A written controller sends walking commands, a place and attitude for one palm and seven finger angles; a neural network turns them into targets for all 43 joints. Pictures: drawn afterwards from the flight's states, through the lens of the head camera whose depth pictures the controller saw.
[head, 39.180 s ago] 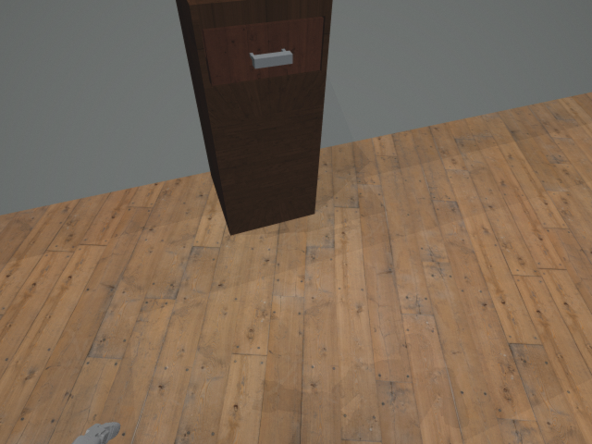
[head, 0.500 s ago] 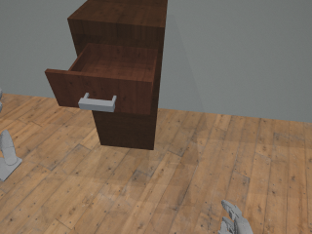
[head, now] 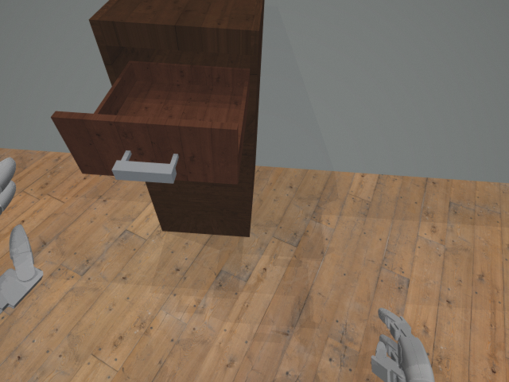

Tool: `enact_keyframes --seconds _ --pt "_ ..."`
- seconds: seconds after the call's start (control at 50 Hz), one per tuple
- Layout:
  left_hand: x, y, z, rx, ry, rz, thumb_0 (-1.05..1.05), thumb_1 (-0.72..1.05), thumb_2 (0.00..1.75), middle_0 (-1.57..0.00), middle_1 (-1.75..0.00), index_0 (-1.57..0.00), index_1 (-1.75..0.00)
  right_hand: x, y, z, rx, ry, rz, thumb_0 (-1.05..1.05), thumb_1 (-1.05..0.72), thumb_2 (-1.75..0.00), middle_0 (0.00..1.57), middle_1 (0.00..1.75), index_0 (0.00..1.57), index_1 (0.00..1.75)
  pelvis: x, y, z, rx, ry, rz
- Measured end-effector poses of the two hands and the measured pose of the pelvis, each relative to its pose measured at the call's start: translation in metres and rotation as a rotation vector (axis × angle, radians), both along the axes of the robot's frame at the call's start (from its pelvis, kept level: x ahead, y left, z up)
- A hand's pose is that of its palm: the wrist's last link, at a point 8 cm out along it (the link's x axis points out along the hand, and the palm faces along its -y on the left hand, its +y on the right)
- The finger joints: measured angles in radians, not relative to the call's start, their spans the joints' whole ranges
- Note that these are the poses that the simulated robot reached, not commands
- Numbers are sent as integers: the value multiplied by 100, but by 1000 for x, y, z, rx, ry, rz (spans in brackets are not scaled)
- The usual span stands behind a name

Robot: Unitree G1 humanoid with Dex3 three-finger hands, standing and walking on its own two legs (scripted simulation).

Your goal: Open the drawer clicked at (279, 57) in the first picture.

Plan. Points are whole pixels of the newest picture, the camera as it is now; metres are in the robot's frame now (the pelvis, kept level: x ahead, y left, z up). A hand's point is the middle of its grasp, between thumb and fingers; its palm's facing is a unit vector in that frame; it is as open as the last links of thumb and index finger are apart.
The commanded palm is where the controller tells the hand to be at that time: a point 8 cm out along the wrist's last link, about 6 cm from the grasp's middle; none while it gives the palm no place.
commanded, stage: let the arm hang, fingers relaxed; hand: left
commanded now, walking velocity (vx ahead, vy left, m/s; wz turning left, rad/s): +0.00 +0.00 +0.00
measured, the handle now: (148, 164) +0.52 +0.24 +0.02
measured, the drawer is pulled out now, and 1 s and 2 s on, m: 0.30 0.30 0.30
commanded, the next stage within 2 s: look to check the result in 1.16 s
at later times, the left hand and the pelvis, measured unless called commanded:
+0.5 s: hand out of the picture -0.05 +0.19 -0.18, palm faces +0.00 -0.98 -0.19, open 7.2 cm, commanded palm none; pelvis -0.04 +0.00 +0.00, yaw +2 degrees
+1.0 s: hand out of the picture +0.01 +0.21 -0.16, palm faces +0.00 -0.96 -0.29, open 7.4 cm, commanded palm none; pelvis -0.03 -0.01 +0.01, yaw +0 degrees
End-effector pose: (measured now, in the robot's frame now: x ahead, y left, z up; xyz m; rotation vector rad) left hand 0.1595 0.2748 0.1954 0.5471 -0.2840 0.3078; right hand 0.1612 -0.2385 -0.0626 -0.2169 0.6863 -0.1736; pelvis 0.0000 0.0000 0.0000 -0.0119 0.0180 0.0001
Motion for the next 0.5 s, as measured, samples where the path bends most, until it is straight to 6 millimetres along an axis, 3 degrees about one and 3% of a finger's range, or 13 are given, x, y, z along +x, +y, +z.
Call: enact_keyframes --seconds 0.06,0.1,0.16,0.2,0.26,0.32,0.38,0.5 --pt "-5 -2 1 -5 0 -6 1 88 90 -21 -30 -21 -30 0 5 0 6 -4 14 2 -91 -90 20 30 20 30 -2 0 0 0 -2 1" --pt "1 1 -23 8 76 -20 1 89 90 -21 -30 -21 -30 0 5 -9 21 5 67 1 -91 -90 20 30 20 30 -5 2 -2 0 10 15" --pt "12 13 -110 -104 430 45 0 89 90 -20 -30 -20 -30 -7 0 -35 40 90 93 1 -90 -90 20 30 20 30 -12 7 -8 8 17 15" --pt "0 13 -176 -194 699 97 0 90 90 -20 -30 -20 -30 -18 -4 -48 50 141 76 1 -91 -90 20 30 20 30 -16 8 -10 12 11 11" --pt "-40 -5 -256 -304 1040 123 0 90 90 -20 -30 -19 -30 -48 -9 -58 48 230 40 1 -91 -90 20 30 20 30 -22 6 -12 21 -10 11" --pt "-91 -30 -307 -410 1283 123 1 90 90 -20 -30 -20 -30 -89 -15 -61 22 355 10 1 -91 -90 20 29 20 30 -27 3 -10 25 -32 15" --pt "-140 -45 -334 -501 1437 165 1 92 90 -20 -30 -20 -30 -132 -19 -61 -3 497 -16 1 -91 -90 20 29 20 30 -32 1 -6 15 -40 19" --pt "-209 -35 -340 -546 1598 285 0 95 90 -21 -30 -20 -30 -195 -18 -60 -6 705 -57 1 -91 -90 20 29 20 30 -37 -1 1 3 -44 29"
